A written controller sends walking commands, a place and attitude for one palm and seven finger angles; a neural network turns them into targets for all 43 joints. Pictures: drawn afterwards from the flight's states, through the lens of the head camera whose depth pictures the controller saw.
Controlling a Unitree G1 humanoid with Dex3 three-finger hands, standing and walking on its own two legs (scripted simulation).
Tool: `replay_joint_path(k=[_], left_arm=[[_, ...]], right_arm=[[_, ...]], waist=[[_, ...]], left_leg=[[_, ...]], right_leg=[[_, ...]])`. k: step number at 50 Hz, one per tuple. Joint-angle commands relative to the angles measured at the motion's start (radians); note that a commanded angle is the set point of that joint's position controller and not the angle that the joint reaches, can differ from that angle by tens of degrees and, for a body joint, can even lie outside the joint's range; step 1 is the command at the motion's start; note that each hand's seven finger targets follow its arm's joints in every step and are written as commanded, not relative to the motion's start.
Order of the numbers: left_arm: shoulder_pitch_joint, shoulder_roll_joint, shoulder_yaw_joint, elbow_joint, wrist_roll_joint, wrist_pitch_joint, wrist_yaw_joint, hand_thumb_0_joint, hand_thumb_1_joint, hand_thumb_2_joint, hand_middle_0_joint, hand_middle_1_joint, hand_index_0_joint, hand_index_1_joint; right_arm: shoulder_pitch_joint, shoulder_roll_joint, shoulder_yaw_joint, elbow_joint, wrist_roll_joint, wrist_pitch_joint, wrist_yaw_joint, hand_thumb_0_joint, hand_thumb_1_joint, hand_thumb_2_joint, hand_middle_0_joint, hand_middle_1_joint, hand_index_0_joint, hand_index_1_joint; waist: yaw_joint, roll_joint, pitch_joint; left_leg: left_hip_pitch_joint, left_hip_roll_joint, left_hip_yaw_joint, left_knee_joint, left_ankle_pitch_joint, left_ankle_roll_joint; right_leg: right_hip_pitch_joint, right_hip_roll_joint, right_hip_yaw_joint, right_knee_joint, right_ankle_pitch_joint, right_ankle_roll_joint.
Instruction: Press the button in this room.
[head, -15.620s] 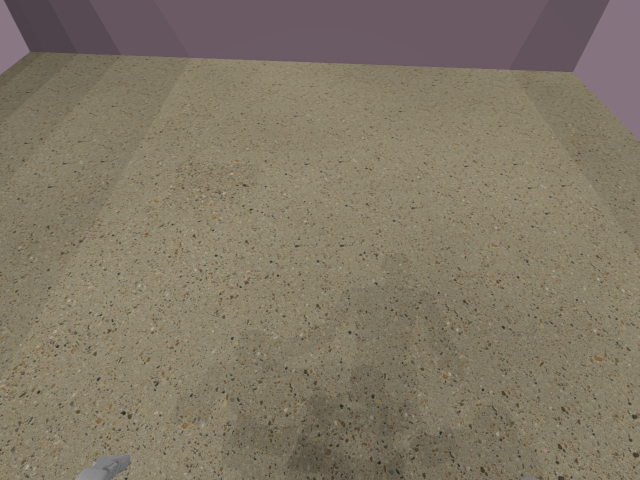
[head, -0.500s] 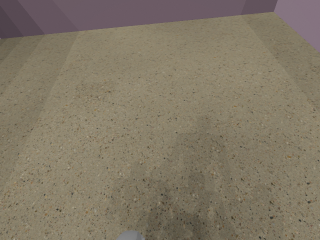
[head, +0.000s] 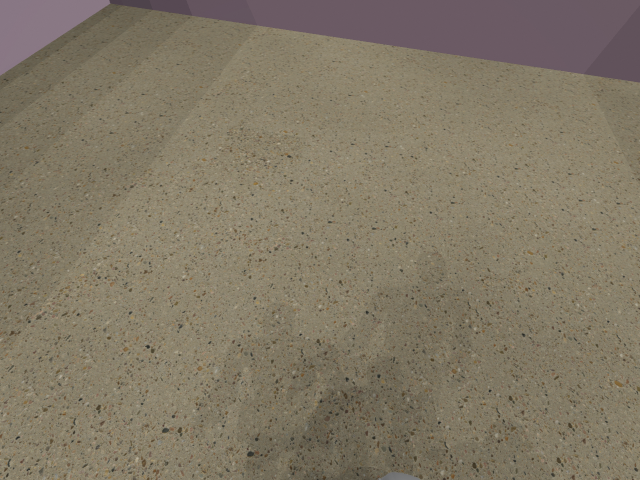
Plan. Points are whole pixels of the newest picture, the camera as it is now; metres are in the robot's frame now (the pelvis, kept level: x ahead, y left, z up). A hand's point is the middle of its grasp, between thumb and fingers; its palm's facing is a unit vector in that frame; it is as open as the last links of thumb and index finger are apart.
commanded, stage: turn or walk to find it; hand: left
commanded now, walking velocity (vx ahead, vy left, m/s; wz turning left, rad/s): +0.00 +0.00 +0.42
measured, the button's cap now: out of the picture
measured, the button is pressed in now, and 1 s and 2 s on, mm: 0 0 0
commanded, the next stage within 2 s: none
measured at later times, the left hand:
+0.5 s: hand out of the picture +0.00 +0.13 -0.15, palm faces +0.24 -0.93 -0.28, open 7.3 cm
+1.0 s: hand out of the picture -0.12 +0.18 -0.17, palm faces +0.47 -0.85 -0.24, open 7.4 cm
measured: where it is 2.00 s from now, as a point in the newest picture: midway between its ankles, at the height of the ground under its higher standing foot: outside the picture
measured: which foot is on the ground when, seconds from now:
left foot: down 0.00-0.22, up 0.24-0.74, down 0.76-1.00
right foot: up 0.00-0.20, down 0.22-0.76, up 0.78-1.00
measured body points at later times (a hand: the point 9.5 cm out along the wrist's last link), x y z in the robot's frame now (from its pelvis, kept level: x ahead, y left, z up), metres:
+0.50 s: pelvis -0.03 -0.07 +0.00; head +0.01 -0.11 +0.45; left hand -0.01 +0.18 -0.13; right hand +0.05 -0.32 -0.17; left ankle -0.10 +0.10 -0.64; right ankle -0.01 -0.14 -0.74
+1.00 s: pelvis -0.07 -0.04 +0.00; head -0.06 -0.02 +0.45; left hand -0.14 +0.22 -0.15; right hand +0.13 -0.21 -0.13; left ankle -0.10 +0.06 -0.74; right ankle -0.01 -0.18 -0.67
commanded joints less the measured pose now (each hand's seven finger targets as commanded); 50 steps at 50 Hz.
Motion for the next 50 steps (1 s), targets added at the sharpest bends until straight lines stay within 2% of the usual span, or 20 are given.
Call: replay_joint_path(k=[1, 5, 9, 10, 11, 12, 13, 14, 16, 18, 31, 34, 36, 37, 38, 39, 40, 41, 44, 50], left_arm=[[-0.046, 0.053, 0.015, -0.097, -0.007, -0.021, 0.01, 0.0, 0.9, 0.9, -0.2, -0.3, -0.2, -0.3], [-0.079, 0.033, 0.008, -0.124, -0.014, -0.027, 0.012, 0.0, 0.9, 0.9, -0.2, -0.3, -0.2, -0.3], [0.036, 0.047, 0.012, -0.1, -0.018, -0.045, 0.015, 0.0, 0.9, 0.9, -0.2, -0.3, -0.2, -0.3], [0.072, 0.076, 0.018, -0.093, -0.014, -0.055, 0.019, 0.0, 0.9, 0.9, -0.2, -0.3, -0.2, -0.3], [0.101, 0.161, 0.035, -0.091, 0.002, -0.067, 0.027, 0.0, 0.9, 0.9, -0.2, -0.3, -0.2, -0.3], [0.096, 0.212, 0.043, -0.105, 0.003, -0.063, 0.03, 0.0, 0.9, 0.9, -0.2, -0.3, -0.2, -0.3], [0.058, 0.176, 0.037, -0.119, -0.004, -0.062, 0.034, 0.0, 0.9, 0.9, -0.2, -0.3, -0.2, -0.3], [-0.014, 0.142, 0.04, -0.132, -0.006, -0.062, 0.04, 0.0, 0.9, 0.9, -0.2, -0.3, -0.2, -0.3], [-0.078, 0.094, 0.018, -0.151, -0.008, -0.064, 0.031, 0.0, 0.9, 0.9, -0.2, -0.3, -0.2, -0.3], [-0.057, 0.075, 0.012, -0.145, -0.008, -0.071, 0.028, 0.0, 0.9, 0.9, -0.2, -0.3, -0.2, -0.3], [0.11, 0.139, 0.033, -0.064, 0.009, -0.064, 0.029, 0.0, 0.9, 0.9, -0.2, -0.3, -0.2, -0.3], [0.085, 0.149, 0.037, -0.053, 0.009, -0.06, 0.027, 0.0, 0.9, 0.9, -0.2, -0.3, -0.2, -0.3], [0.055, 0.149, 0.039, -0.056, -0.001, -0.053, 0.025, 0.0, 0.9, 0.9, -0.2, -0.3, -0.2, -0.3], [0.06, 0.114, 0.034, -0.067, -0.011, -0.046, 0.023, 0.0, 0.9, 0.9, -0.2, -0.3, -0.2, -0.3], [0.047, 0.049, 0.016, -0.102, -0.015, -0.039, 0.016, 0.0, 0.9, 0.9, -0.2, -0.3, -0.2, -0.3], [-0.024, 0.057, 0.003, -0.12, -0.006, -0.028, 0.02, 0.0, 0.9, 0.9, -0.2, -0.3, -0.2, -0.3], [-0.033, 0.056, 0.008, -0.113, -0.004, -0.021, 0.018, 0.0, 0.9, 0.9, -0.2, -0.3, -0.2, -0.3], [-0.041, 0.055, 0.013, -0.102, -0.003, -0.016, 0.017, 0.0, 0.9, 0.9, -0.2, -0.3, -0.2, -0.3], [0.005, 0.07, 0.018, -0.07, -0.005, -0.019, 0.004, 0.0, 0.9, 0.9, -0.2, -0.3, -0.2, -0.3], [-0.028, 0.051, 0.013, -0.096, -0.006, -0.019, 0.008, 0.0, 0.9, 0.9, -0.2, -0.3, -0.2, -0.3]], right_arm=[[0.073, -0.211, -0.063, -0.04, -0.007, -0.014, -0.01, 0.0, -0.9, -0.9, 0.2, 0.3, 0.2, 0.3], [0.076, -0.219, -0.072, -0.045, -0.015, -0.006, -0.008, 0.0, -0.9, -0.9, 0.2, 0.3, 0.2, 0.3], [0.038, -0.214, -0.078, -0.059, -0.009, -0.001, -0.004, 0.0, -0.9, -0.9, 0.2, 0.3, 0.2, 0.3], [0.044, -0.184, -0.076, -0.062, -0.002, -0.002, -0.001, 0.0, -0.9, -0.9, 0.2, 0.3, 0.2, 0.3], [0.062, -0.119, -0.066, -0.076, 0.006, -0.003, 0.006, 0.0, -0.9, -0.9, 0.2, 0.3, 0.2, 0.3], [0.027, -0.114, -0.066, -0.101, 0.001, 0.002, 0.003, 0.0, -0.9, -0.9, 0.2, 0.3, 0.2, 0.3], [0.035, -0.153, -0.075, -0.083, -0.008, 0.015, 0.003, 0.0, -0.9, -0.9, 0.2, 0.3, 0.2, 0.3], [0.059, -0.153, -0.082, -0.066, -0.011, 0.027, 0.007, 0.0, -0.9, -0.9, 0.2, 0.3, 0.2, 0.3], [0.091, -0.14, -0.081, -0.023, -0.014, 0.035, 0.018, 0.0, -0.9, -0.9, 0.2, 0.3, 0.2, 0.3], [0.12, -0.125, -0.075, -0.007, -0.013, 0.037, 0.022, 0.0, -0.9, -0.9, 0.2, 0.3, 0.2, 0.3], [-0.019, -0.096, -0.041, -0.037, 0.003, 0.02, 0.016, 0.0, -0.9, -0.9, 0.2, 0.3, 0.2, 0.3], [0.008, -0.099, -0.039, -0.035, 0.007, 0.011, 0.014, 0.0, -0.9, -0.9, 0.2, 0.3, 0.2, 0.3], [0.069, -0.119, -0.042, -0.02, 0.004, -0.001, 0.015, 0.0, -0.9, -0.9, 0.2, 0.3, 0.2, 0.3], [0.104, -0.178, -0.055, -0.014, 0.0, -0.012, 0.014, 0.0, -0.9, -0.9, 0.2, 0.3, 0.2, 0.3], [0.13, -0.272, -0.077, -0.021, -0.008, -0.014, 0.008, 0.0, -0.9, -0.9, 0.2, 0.3, 0.2, 0.3], [0.163, -0.3, -0.08, -0.006, -0.004, -0.001, 0.003, 0.0, -0.9, -0.9, 0.2, 0.3, 0.2, 0.3], [0.126, -0.276, -0.072, -0.007, -0.009, -0.004, -0.005, 0.0, -0.9, -0.9, 0.2, 0.3, 0.2, 0.3], [0.077, -0.254, -0.068, -0.016, -0.01, -0.006, -0.013, 0.0, -0.9, -0.9, 0.2, 0.3, 0.2, 0.3], [-0.012, -0.214, -0.051, -0.047, -0.007, -0.01, -0.013, 0.0, -0.9, -0.9, 0.2, 0.3, 0.2, 0.3], [0.038, -0.22, -0.064, -0.047, -0.008, -0.009, -0.007, 0.0, -0.9, -0.9, 0.2, 0.3, 0.2, 0.3]], waist=[[-0.056, 0.17, -0.054], [-0.064, 0.208, -0.066], [-0.007, 0.181, -0.123], [0.007, 0.111, -0.148], [0.02, -0.139, -0.171], [0.033, -0.261, -0.117], [0.015, -0.165, -0.097], [-0.015, -0.215, -0.059], [-0.052, -0.112, 0.013], [-0.053, -0.122, 0.007], [0.03, -0.156, -0.083], [0.007, -0.165, -0.101], [-0.04, -0.111, -0.121], [-0.062, 0.054, -0.153], [-0.078, 0.333, -0.122], [-0.101, 0.27, -0.102], [-0.086, 0.233, -0.075], [-0.073, 0.283, -0.051], [-0.028, 0.205, -0.026], [-0.05, 0.169, -0.047]], left_leg=[[0.091, 0.242, -0.241, -0.139, 0.369, 0.134], [0.048, 0.234, -0.301, -0.1, 0.391, 0.144], [-0.054, 0.172, -0.304, -0.003, 0.348, 0.093], [-0.146, 0.123, -0.271, 0.061, 0.225, 0.046], [-0.329, 0.005, -0.137, 0.244, -0.062, -0.026], [-0.396, -0.056, -0.072, 0.458, -0.354, -0.057], [-0.365, -0.014, -0.126, 0.607, -0.319, -0.05], [-0.367, 0.009, -0.137, 0.679, -0.274, -0.048], [-0.364, 0.025, -0.099, 0.772, -0.163, -0.064], [-0.364, 0.025, -0.074, 0.788, -0.104, -0.081], [-0.24, 0.045, 0.038, 0.363, -0.235, -0.092], [-0.142, 0.039, 0.065, 0.208, -0.19, -0.076], [0.024, 0.042, 0.072, -0.007, 0.013, -0.06], [0.163, 0.133, -0.05, -0.097, 0.14, -0.025], [0.245, 0.369, -0.363, -0.131, 0.453, 0.089], [0.158, 0.425, -0.341, -0.136, 0.511, 0.155], [0.11, 0.399, -0.308, -0.152, 0.44, 0.172], [0.085, 0.349, -0.29, -0.151, 0.397, 0.162], [0.037, 0.256, -0.187, -0.141, 0.347, 0.123], [0.046, 0.246, -0.242, -0.154, 0.248, 0.138]], right_leg=[[-0.066, 0.005, 0.019, -0.065, -0.02, 0.013], [0.04, 0.038, 0.008, -0.266, -0.075, 0.002], [0.275, 0.07, -0.019, -0.587, 0.13, -0.012], [0.406, 0.018, 0.021, -0.712, 0.214, -0.022], [0.545, -0.208, 0.233, -0.776, 0.245, -0.087], [0.44, -0.385, 0.387, -0.8, 0.349, -0.197], [0.326, -0.37, 0.334, -0.814, 0.281, -0.236], [0.263, -0.333, 0.285, -0.839, 0.18, -0.224], [0.216, -0.235, 0.154, -0.814, 0.195, -0.182], [0.243, -0.199, 0.074, -0.799, 0.268, -0.164], [0.426, -0.27, 0.007, -0.69, 0.604, -0.23], [0.392, -0.279, -0.008, -0.643, 0.59, -0.215], [0.3, -0.244, -0.079, -0.547, 0.482, -0.144], [0.17, -0.181, -0.128, -0.4, 0.328, -0.089], [-0.092, -0.04, -0.159, -0.206, -0.158, -0.011], [-0.07, -0.029, -0.069, -0.088, -0.25, -0.018], [-0.072, -0.039, -0.027, -0.035, -0.213, -0.019], [-0.093, -0.039, -0.008, -0.001, -0.164, -0.013], [-0.061, -0.018, 0.001, 0.022, -0.039, -0.008], [-0.042, 0.005, 0.011, -0.092, -0.03, 0.006]])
